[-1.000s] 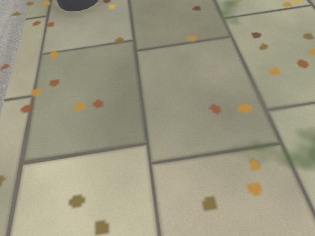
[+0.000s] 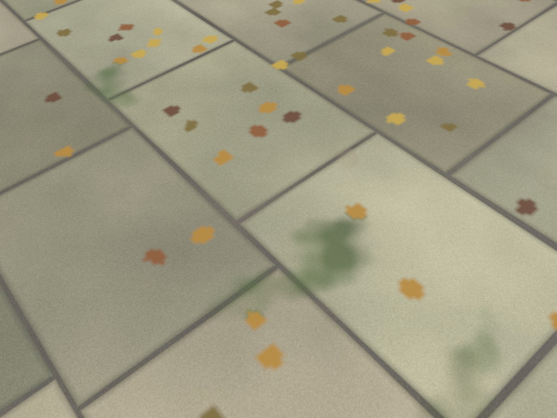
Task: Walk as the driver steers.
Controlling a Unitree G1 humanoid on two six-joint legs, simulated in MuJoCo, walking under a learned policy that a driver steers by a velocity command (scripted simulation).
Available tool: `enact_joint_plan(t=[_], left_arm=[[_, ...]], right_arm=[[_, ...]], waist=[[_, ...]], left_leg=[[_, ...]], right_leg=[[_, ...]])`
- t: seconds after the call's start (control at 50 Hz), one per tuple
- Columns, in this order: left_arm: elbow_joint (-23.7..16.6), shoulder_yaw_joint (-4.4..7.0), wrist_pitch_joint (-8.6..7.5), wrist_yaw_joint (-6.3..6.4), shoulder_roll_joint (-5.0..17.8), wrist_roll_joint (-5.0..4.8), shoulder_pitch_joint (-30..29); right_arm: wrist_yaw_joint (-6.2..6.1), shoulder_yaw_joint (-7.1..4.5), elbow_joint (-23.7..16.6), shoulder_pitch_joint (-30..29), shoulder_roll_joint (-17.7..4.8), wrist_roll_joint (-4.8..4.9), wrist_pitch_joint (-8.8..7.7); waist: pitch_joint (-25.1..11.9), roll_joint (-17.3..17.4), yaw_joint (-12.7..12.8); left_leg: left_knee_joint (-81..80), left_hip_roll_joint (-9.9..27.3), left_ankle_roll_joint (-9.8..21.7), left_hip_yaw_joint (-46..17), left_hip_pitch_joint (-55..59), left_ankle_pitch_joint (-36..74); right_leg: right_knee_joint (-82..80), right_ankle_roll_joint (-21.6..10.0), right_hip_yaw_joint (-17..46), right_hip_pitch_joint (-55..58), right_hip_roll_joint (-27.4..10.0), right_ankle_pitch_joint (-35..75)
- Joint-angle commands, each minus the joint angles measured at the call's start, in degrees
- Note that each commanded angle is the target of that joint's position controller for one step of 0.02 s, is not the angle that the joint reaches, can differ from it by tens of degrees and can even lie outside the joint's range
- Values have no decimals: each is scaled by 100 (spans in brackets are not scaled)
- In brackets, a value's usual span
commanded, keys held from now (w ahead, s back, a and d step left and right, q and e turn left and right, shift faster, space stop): w+q+shift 1.00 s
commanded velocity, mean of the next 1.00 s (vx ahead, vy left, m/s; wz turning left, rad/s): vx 0.92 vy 0.00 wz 0.64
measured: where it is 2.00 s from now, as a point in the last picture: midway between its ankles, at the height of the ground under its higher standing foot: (140, 253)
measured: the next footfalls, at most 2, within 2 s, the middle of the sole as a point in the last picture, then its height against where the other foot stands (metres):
left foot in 0.14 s outside the picture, level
right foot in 0.58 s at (310, 387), level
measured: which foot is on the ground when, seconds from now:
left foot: up 0.00-0.12, down 0.14-0.56, up 0.58-1.00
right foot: down 0.00-0.16, up 0.18-0.56, down 0.58-1.00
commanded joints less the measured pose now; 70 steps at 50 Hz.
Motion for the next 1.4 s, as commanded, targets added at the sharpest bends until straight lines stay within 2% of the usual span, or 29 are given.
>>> enact_joint_plan(t=[0.02,0.08,0.14,0.16,0.18,0.2,0.24,0.32,0.46,0.54,0.56,0.58,0.6,0.62,0.68,0.76,0.88,0.94,0.98,1.0,1.02,1.04,1.06,1.08,1.1,1.14,1.28,1.34,1.4], left_arm=[[-315,177,-225,-9,856,-3,25],[-296,143,-302,-15,922,10,-126],[-177,31,-371,62,777,77,-191],[-258,-69,-443,88,521,110,-375],[-552,-125,-517,86,384,66,-611],[-569,-127,-515,132,576,230,-919],[-536,-157,-583,47,618,366,-1131],[-678,-291,-465,-69,408,423,-1463],[-1248,-513,-473,-146,146,190,-2962],[-880,-295,-514,65,668,125,-1571],[-583,-170,-524,181,873,101,-429],[-393,27,-534,340,1292,205,789],[-364,93,-525,370,1566,432,866],[-387,116,-454,359,1371,293,405],[-198,-73,-478,308,466,282,-138],[250,-138,-701,190,151,60,-19],[490,-76,-844,184,434,77,-183],[589,8,-761,240,881,83,289],[496,111,-540,311,1265,134,132],[375,131,-441,319,1319,160,-84],[372,127,-431,269,1143,104,-200],[59,-133,-521,152,189,199,583],[-310,-111,-574,241,607,9,403],[-326,-148,-625,266,688,-3,-39],[-340,-192,-608,274,582,11,-134],[-90,-221,-395,279,469,184,97],[-113,-347,-228,180,-115,54,-446],[-129,-340,-274,184,-88,35,-856],[98,-220,-366,226,223,140,-355]], right_arm=[[-2,-8,-579,-836,-345,54,-212],[8,-23,-640,-701,-445,121,-254],[-47,-137,-262,656,-646,70,-341],[-99,-258,-21,1818,-1055,15,-392],[-37,-389,82,2110,-1503,16,-383],[89,-309,54,1781,-1061,93,-377],[133,-272,-19,1587,-818,101,-414],[7,-212,269,1862,-608,210,-518],[-64,-325,574,2280,-706,238,-487],[-80,-385,601,1922,-1009,261,-540],[-42,-425,538,1622,-1169,252,-582],[-23,-328,419,1484,-778,229,-677],[-56,-95,211,2011,183,447,-656],[-65,-102,134,1680,-302,348,-538],[117,-144,151,769,-332,57,-337],[319,-21,-299,173,29,13,-50],[540,140,-885,-987,-40,29,-64],[514,126,-790,-936,-161,43,-118],[400,-19,-441,344,-488,62,-155],[303,-171,-57,1577,-752,59,-170],[141,-378,200,2136,-995,161,-103],[60,-432,4,1370,-1629,-28,-85],[23,-535,-339,1521,-1759,-38,-30],[-68,-481,-292,1338,-1447,16,-60],[-134,-383,-154,1045,-1136,73,-115],[-129,-218,-146,673,-681,122,-278],[-20,-95,318,769,-321,184,-460],[-58,-58,510,1108,-241,206,-423],[-152,-91,613,1065,-374,139,-369]], waist=[[302,-917,269],[467,-821,148],[165,-233,-531],[-376,713,-1082],[-275,1779,-1008],[249,792,-777],[245,65,-655],[613,298,-517],[714,473,-908],[-316,348,-108],[-867,268,542],[-1620,-204,1013],[-2335,-1661,521],[-1930,-1492,417],[-71,-341,187],[613,-645,-188],[1068,-295,-392],[704,-425,-474],[-127,-723,-1236],[-698,-705,-1763],[-956,105,-1920],[-751,1413,-598],[-2338,748,-996],[-1585,-141,-855],[-617,-336,-484],[141,-730,-32],[-105,25,-124],[-88,177,-454],[7,264,-230]], left_leg=[[-512,131,177,215,-118,250],[-969,190,577,416,627,95],[-1499,-99,962,396,2460,-485],[-2025,691,1252,-961,3586,-1751],[-3081,1696,1794,-3816,4366,-3395],[-3140,1794,1865,-4418,4061,-3451],[-2911,1379,1875,-3297,3590,-2480],[-3397,736,1916,-2481,2724,-1251],[-3321,445,1803,-2075,2130,1833],[-1657,372,1302,-1795,1876,4703],[-311,149,1160,-1697,1287,4504],[1377,-204,1147,-1345,507,2900],[3119,-709,1097,-777,-938,-1693],[3638,-325,1171,-464,-1387,-1101],[3280,330,1096,-173,-1425,-337],[3086,701,948,-85,-1839,-170],[831,437,1126,887,-906,1547],[209,-230,1436,1505,-74,1303],[172,-597,1643,1442,1314,639],[-53,-691,1837,1145,2717,404],[-781,-574,1905,530,4172,499],[-348,996,2268,-1671,5029,3217],[-1410,1822,3240,-3645,5931,2553],[-2084,1765,2897,-3478,4972,2293],[-2168,1591,2680,-2821,3799,2714],[-2187,1196,2385,-1803,1977,4275],[-2337,81,1495,12,1636,5349],[-2232,223,1317,-73,2198,4766],[-1549,535,1210,-410,2539,4907]], right_leg=[[-1044,-781,1482,-98,-1581,-1609],[-1232,-703,1381,-374,-1781,-1566],[-10,-493,489,-786,-1500,46],[2035,-274,-384,-1359,-1040,958],[3404,116,-1273,-3250,-258,-768],[4119,155,-1013,-4024,-524,-726],[4344,318,-974,-3924,-944,-100],[3593,658,-1267,-3589,-1162,18],[1422,814,-1777,-2525,-799,1026],[875,501,-1742,304,-428,602],[850,390,-1507,1719,-723,456],[779,235,-533,3063,-1789,-1343],[-134,-193,2394,4043,-3627,-3474],[-745,-300,3318,3244,-3548,-4066],[-879,-127,735,1321,-2792,-1436],[-1455,-28,-693,554,-2672,-248],[-1943,311,-2966,37,-2029,2090],[-994,415,-3225,1004,-2093,5992],[915,396,-3135,1205,-2333,7474],[2489,336,-2986,690,-2410,7195],[4775,504,-2998,-530,-1653,3884],[7076,784,-2649,-2715,-991,-1909],[7878,790,-1433,-3471,-795,-1578],[7272,776,-1279,-3634,-1134,-898],[6578,764,-1373,-3399,-1409,-687],[5821,777,-1383,-2402,-1642,-815],[2356,584,-1929,-1422,-1246,1216],[1508,491,-1928,-1316,-1061,1985],[1008,275,-1755,-854,-898,1507]])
